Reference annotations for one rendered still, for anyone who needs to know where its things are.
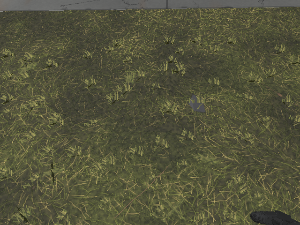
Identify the robot right hand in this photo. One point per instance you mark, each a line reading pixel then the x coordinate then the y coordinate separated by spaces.
pixel 273 218

